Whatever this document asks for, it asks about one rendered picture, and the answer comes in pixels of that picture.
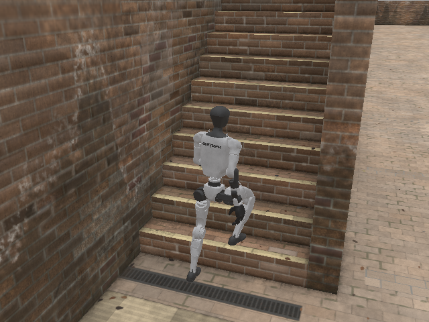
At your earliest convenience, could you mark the robot right shin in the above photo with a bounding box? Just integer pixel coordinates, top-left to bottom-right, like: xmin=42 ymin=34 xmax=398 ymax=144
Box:
xmin=233 ymin=196 xmax=255 ymax=238

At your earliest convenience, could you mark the right robot forearm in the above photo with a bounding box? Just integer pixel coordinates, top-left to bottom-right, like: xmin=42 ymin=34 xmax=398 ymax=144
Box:
xmin=229 ymin=168 xmax=242 ymax=206

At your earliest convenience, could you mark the left robot foot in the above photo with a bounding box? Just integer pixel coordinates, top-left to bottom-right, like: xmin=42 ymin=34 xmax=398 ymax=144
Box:
xmin=186 ymin=267 xmax=201 ymax=282

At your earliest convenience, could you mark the left robot upper arm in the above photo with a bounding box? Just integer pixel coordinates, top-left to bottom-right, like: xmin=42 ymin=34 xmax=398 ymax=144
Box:
xmin=193 ymin=131 xmax=206 ymax=165

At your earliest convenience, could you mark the right robot hand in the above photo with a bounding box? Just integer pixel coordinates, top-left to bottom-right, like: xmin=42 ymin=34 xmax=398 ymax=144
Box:
xmin=229 ymin=205 xmax=245 ymax=225

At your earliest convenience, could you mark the right robot upper arm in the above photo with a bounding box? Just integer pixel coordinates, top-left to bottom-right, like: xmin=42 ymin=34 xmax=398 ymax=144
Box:
xmin=226 ymin=138 xmax=242 ymax=178

